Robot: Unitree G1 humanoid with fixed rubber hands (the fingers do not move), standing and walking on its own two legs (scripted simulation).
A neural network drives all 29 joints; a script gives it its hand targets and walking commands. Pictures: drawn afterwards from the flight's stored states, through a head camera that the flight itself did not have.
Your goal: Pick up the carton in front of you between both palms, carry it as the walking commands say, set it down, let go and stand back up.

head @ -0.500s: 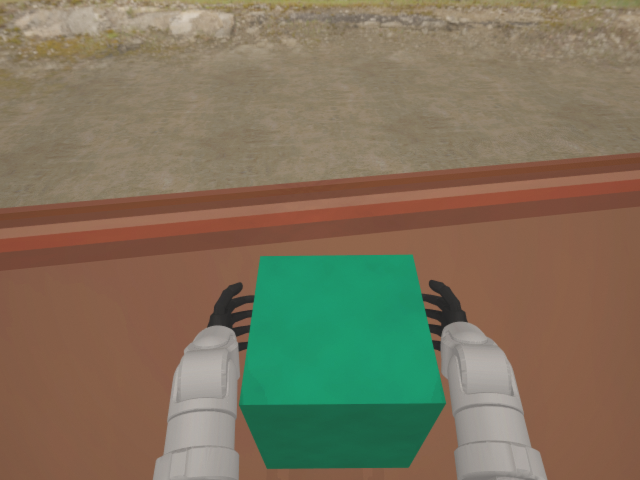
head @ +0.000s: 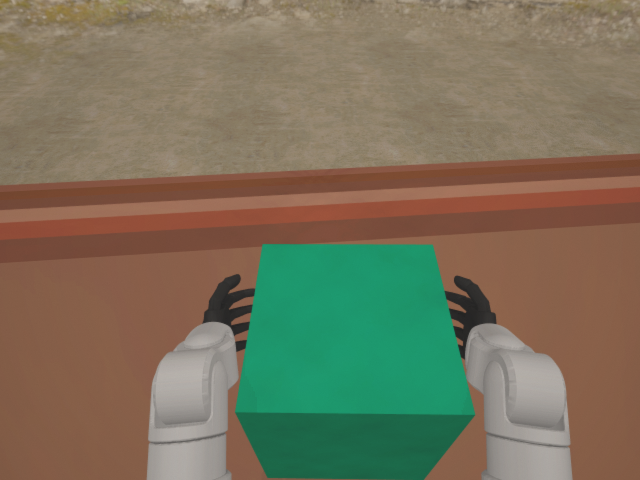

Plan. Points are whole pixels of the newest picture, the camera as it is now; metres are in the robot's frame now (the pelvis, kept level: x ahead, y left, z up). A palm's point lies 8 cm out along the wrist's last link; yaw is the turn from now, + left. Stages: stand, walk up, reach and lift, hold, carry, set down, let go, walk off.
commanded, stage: carry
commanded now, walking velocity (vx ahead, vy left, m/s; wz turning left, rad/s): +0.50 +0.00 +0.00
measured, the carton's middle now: (346, 366) +0.27 -0.01 +0.01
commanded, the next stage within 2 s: none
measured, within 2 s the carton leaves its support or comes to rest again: neither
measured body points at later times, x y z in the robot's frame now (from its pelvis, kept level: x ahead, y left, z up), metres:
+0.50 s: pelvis +0.31 -0.03 -0.02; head +0.31 -0.03 +0.43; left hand +0.60 +0.12 +0.05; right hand +0.59 -0.18 +0.05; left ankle +0.09 +0.08 -0.68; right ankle +0.42 -0.09 -0.74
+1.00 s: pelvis +0.66 +0.00 -0.02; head +0.65 +0.00 +0.43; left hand +0.94 +0.14 +0.07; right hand +0.93 -0.16 +0.07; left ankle +0.77 +0.07 -0.74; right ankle +0.43 -0.09 -0.70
